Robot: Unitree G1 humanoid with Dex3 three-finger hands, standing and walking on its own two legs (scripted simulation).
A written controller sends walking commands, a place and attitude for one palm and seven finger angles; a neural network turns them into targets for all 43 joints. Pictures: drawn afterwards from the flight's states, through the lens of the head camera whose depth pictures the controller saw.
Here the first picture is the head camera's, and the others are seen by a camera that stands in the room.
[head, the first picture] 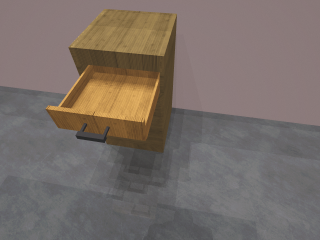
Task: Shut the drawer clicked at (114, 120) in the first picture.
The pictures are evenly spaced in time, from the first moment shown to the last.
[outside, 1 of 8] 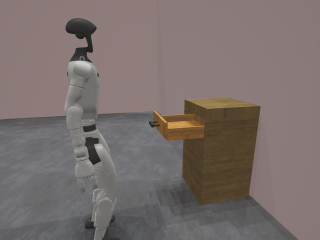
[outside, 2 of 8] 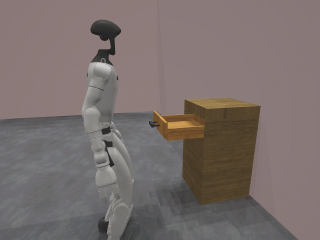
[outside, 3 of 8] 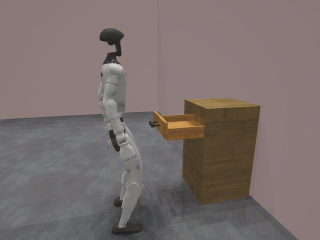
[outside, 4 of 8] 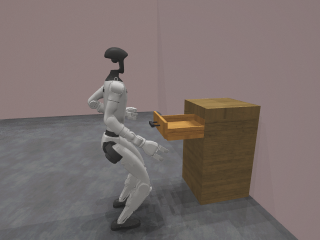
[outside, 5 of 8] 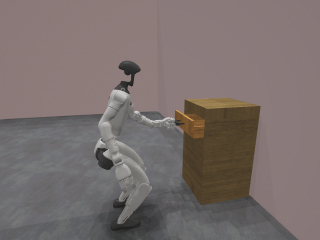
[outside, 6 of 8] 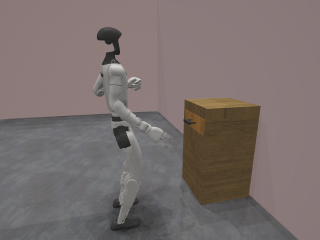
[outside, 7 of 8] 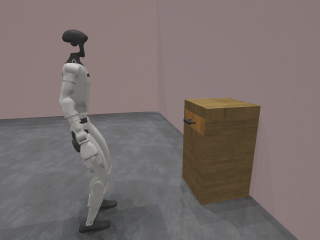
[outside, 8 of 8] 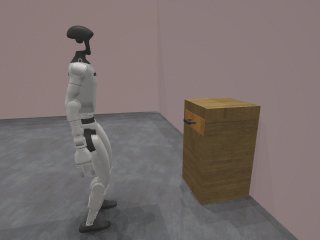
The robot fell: no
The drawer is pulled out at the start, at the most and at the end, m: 0.30 0.30 0.00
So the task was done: yes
